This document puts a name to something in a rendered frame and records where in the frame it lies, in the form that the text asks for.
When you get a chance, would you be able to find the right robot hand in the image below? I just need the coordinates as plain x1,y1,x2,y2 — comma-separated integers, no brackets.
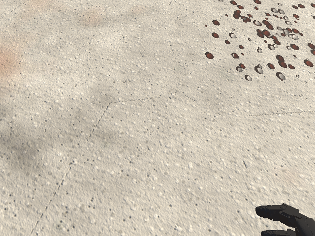
255,204,315,236

